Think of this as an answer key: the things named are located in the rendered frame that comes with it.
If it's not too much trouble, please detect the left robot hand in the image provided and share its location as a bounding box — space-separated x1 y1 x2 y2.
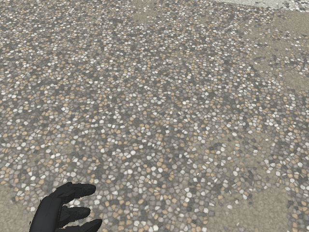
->
29 182 102 232

